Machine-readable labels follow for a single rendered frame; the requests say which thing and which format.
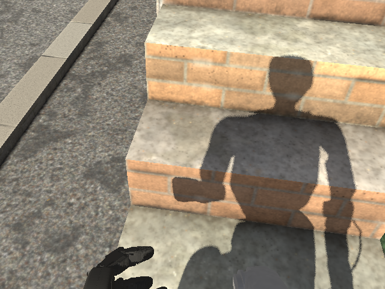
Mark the robot right thigh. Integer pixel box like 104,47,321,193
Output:
233,266,288,289

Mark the left robot hand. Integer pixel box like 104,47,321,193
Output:
83,246,167,289

